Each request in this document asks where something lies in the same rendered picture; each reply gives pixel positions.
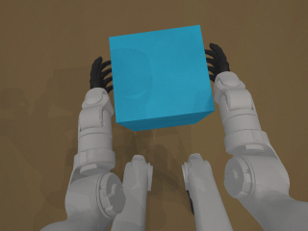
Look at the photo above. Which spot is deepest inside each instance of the right robot forearm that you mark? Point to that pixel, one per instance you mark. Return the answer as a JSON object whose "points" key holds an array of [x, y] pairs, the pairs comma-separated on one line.
{"points": [[242, 129]]}

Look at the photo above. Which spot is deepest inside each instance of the right robot hand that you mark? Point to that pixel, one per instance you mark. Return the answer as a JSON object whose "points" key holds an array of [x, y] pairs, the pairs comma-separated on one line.
{"points": [[219, 61]]}

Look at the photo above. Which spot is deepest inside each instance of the robot left thigh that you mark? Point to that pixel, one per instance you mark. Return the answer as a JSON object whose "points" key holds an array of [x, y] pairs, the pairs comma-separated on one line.
{"points": [[137, 180]]}

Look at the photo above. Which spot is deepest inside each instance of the left robot hand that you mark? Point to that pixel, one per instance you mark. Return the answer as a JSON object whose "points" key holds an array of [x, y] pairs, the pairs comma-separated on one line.
{"points": [[97, 76]]}

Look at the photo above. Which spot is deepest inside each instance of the robot right upper arm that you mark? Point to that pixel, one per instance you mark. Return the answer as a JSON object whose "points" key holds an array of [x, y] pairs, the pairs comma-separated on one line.
{"points": [[261, 184]]}

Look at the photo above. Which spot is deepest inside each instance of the carton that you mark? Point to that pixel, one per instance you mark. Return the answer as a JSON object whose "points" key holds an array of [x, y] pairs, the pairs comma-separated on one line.
{"points": [[160, 78]]}

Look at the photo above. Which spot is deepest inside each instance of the left robot forearm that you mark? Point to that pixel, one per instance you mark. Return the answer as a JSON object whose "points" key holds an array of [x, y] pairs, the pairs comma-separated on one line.
{"points": [[95, 147]]}

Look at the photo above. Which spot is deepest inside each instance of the robot left upper arm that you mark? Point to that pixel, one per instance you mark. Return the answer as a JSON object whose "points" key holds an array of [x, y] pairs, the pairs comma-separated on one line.
{"points": [[91, 204]]}

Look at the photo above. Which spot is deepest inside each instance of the robot left shin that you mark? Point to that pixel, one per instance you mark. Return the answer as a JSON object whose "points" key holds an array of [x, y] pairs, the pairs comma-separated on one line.
{"points": [[136, 157]]}

